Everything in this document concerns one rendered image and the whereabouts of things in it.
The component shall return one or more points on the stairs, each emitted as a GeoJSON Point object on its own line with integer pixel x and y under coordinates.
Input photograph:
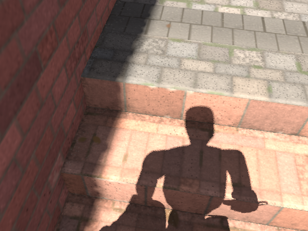
{"type": "Point", "coordinates": [148, 158]}

